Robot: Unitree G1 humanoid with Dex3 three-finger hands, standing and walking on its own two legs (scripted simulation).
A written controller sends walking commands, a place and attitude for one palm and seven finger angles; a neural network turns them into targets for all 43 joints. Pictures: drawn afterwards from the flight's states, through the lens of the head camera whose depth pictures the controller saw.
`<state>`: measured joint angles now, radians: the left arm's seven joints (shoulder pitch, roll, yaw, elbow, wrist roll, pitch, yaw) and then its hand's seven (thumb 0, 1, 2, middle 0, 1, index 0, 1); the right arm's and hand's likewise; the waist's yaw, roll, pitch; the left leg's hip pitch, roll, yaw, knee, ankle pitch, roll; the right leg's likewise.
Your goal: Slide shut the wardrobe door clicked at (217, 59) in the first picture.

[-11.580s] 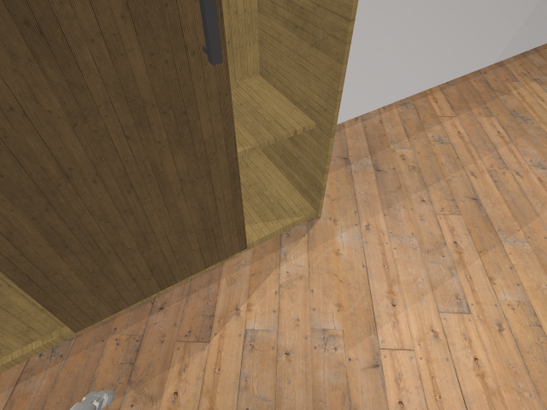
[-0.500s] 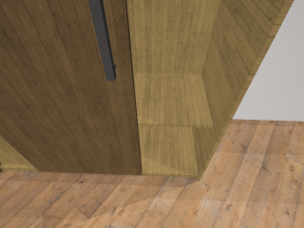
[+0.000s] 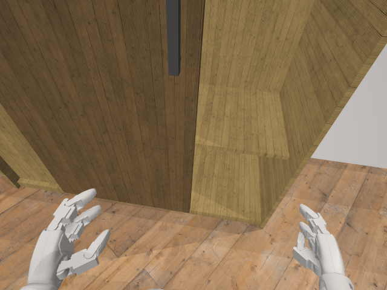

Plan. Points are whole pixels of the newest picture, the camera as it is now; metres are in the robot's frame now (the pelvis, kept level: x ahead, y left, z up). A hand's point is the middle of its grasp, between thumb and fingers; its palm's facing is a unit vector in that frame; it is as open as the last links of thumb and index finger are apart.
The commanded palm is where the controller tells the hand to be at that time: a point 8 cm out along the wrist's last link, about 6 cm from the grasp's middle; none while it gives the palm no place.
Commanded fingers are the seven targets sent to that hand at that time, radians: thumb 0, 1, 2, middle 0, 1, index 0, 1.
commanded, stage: raise the hand with hooked fingers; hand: left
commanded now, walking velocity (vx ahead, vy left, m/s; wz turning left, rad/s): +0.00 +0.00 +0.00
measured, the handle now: (175, 10) +0.58 +0.13 +0.30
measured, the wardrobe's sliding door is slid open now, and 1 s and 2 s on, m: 0.38 0.38 0.38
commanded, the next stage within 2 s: move the hooked fingers beside the handle in 1.58 s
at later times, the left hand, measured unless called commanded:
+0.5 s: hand (63, 169) +0.24 +0.24 +0.17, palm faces +0.06 -0.99 -0.09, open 12.2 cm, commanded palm +0.21 +0.29 +0.18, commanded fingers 0.00 -0.31 0.38 -0.29 -1.08 -0.29 -1.08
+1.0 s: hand (30, 95) +0.28 +0.27 +0.28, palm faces +0.06 -0.99 -0.16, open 13.9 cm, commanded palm +0.26 +0.32 +0.29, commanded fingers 0.00 -0.50 0.30 -0.30 -1.20 -0.30 -1.20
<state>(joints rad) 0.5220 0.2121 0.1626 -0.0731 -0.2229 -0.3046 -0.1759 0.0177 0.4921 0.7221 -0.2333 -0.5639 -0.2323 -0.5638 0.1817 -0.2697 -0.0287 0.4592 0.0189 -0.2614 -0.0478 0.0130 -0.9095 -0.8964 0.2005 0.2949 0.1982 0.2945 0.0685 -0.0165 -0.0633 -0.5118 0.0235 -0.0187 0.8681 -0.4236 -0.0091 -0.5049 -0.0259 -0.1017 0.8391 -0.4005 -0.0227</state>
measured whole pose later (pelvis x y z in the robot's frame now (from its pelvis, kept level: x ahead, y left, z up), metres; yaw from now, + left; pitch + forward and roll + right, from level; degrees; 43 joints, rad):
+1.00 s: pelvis +0.02 +0.00 +0.04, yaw +0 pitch -3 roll -1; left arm -0.17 0.50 0.48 -0.04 -0.34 0.30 -0.45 -0.01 -0.49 0.30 -0.30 -1.19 -0.30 -1.19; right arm 0.17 -0.26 0.12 0.64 0.08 -0.25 -0.08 0.02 -0.90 -0.90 0.21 0.30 0.20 0.30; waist 0.09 0.08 -0.02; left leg -0.13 0.01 -0.01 0.45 -0.26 0.00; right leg -0.12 -0.02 -0.10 0.42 -0.23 -0.01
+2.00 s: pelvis +0.02 +0.00 +0.04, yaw +0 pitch -2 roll +0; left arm -0.40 0.52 0.43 0.18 -0.27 0.35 -0.43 -0.01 -0.50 0.30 -0.30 -1.20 -0.30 -1.20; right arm 0.17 -0.28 0.11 0.66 0.10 -0.21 -0.09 0.02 -0.90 -0.90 0.21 0.30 0.20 0.30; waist 0.06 0.07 -0.02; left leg -0.15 0.01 -0.01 0.44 -0.25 0.00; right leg -0.15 -0.02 -0.10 0.42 -0.23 -0.01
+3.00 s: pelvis +0.04 +0.01 +0.04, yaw -2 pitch +2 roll +0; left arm -0.76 0.46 0.34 0.60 -0.19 0.23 -0.27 -0.01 -0.50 0.30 -0.30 -1.20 -0.30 -1.20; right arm 0.26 -0.27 0.06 0.69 0.08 -0.14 -0.09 0.02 -0.91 -0.90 0.20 0.30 0.20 0.30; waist -0.01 0.05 -0.05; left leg -0.19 0.01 0.02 0.43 -0.26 0.01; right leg -0.20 -0.02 -0.07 0.41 -0.23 0.00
